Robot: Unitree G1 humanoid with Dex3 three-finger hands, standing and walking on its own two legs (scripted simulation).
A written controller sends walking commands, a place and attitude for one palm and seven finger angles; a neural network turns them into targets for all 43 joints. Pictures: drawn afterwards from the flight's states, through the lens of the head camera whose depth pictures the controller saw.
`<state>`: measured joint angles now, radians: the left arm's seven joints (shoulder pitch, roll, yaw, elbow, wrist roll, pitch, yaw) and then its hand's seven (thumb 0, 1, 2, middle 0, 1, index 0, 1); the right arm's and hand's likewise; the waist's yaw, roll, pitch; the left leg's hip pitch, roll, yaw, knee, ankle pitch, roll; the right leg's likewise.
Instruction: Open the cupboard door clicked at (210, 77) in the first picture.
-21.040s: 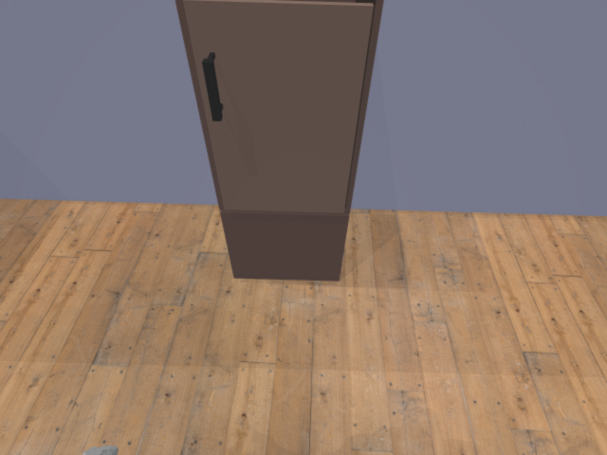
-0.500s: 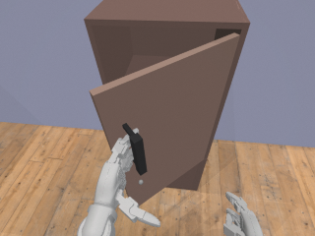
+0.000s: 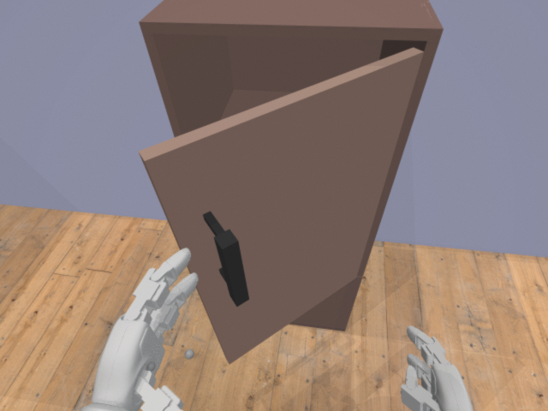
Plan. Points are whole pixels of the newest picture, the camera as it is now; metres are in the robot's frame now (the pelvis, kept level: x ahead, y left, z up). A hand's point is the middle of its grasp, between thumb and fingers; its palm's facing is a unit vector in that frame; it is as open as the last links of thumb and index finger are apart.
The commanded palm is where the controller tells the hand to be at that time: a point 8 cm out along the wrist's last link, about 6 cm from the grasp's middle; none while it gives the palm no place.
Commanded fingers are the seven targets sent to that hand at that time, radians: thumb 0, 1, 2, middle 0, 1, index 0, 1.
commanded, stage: slide the hand sideways off the handle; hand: left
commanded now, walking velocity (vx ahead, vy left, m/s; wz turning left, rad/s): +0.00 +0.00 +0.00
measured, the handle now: (226, 260) +0.29 +0.09 +0.11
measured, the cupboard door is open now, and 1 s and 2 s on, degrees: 42 42 42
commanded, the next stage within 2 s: draw the hand back to the body in 0.30 s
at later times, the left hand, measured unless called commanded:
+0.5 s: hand (149, 374) +0.15 +0.14 +0.11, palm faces -0.08 -1.00 -0.04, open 16.3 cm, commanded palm +0.12 +0.21 +0.12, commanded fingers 0.00 -0.50 0.30 -0.15 -0.30 -0.15 -0.30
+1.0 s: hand (77, 333) +0.17 +0.22 +0.14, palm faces +0.12 -0.96 -0.25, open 15.7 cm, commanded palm +0.13 +0.27 +0.17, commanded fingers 0.00 -0.12 0.47 -0.16 -0.30 -0.16 -0.30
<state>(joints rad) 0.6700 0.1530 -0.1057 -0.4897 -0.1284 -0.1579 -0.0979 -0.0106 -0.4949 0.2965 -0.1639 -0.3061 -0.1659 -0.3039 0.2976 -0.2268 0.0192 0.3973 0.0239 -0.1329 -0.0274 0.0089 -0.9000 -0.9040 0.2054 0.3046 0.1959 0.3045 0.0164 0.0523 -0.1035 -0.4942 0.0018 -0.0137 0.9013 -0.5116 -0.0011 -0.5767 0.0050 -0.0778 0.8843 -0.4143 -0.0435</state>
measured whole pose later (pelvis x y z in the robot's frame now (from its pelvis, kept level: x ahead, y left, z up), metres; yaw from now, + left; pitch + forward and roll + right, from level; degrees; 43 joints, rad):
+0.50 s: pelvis -0.01 +0.01 -0.01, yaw +0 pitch +6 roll -1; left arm 0.69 0.21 0.01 -0.49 -0.22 -0.18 -0.20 -0.01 -0.50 0.30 -0.15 -0.30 -0.15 -0.30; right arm 0.28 -0.22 0.02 0.42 0.05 -0.17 -0.06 0.01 -0.90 -0.90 0.21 0.30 0.20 0.30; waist 0.03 0.06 -0.11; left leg -0.53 0.01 -0.03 0.96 -0.53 0.01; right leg -0.60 0.01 -0.09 0.91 -0.41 -0.04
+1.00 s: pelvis +0.00 +0.03 +0.02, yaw +0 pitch +1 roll -2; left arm 0.61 0.31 0.15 -0.53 -0.14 -0.02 -0.06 -0.01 -0.39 0.34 -0.16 -0.30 -0.16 -0.30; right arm 0.27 -0.22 0.05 0.49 0.04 -0.22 -0.09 0.01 -0.90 -0.90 0.21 0.30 0.20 0.30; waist 0.05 0.06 -0.09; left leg -0.34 0.00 -0.01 0.78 -0.47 0.03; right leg -0.40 0.01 -0.07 0.71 -0.34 -0.01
